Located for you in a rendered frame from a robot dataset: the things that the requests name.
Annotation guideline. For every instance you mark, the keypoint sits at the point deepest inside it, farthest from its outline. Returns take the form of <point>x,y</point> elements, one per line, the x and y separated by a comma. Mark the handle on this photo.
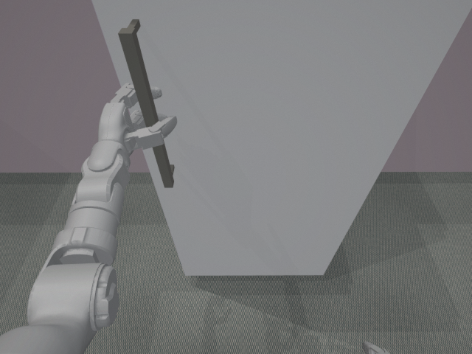
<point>136,66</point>

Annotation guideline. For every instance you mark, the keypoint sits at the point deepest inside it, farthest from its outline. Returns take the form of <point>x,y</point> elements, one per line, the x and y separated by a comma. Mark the fridge door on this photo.
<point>287,111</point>

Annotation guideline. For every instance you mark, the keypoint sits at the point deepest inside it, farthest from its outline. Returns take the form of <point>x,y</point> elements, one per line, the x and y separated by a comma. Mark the left robot hand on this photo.
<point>116,123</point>

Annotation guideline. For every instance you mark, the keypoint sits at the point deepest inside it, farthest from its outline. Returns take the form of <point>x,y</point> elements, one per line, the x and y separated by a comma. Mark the left robot forearm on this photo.
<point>89,235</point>

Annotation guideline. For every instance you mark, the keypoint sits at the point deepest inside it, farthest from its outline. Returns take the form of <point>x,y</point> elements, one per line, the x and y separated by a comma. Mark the robot left upper arm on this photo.
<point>70,303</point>

